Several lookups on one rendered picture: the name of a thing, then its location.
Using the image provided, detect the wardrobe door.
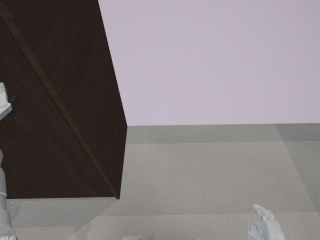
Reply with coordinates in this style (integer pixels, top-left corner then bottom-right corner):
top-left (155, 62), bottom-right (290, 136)
top-left (0, 16), bottom-right (115, 199)

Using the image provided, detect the handle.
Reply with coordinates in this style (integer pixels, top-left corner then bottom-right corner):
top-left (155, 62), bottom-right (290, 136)
top-left (3, 95), bottom-right (20, 119)

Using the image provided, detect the robot left hand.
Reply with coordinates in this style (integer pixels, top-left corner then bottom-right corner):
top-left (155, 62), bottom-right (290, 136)
top-left (0, 82), bottom-right (13, 120)

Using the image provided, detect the robot right hand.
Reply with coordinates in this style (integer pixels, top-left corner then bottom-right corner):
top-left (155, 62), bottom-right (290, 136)
top-left (247, 204), bottom-right (286, 240)

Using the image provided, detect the left robot forearm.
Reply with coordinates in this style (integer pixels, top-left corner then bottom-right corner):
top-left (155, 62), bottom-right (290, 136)
top-left (0, 149), bottom-right (12, 236)

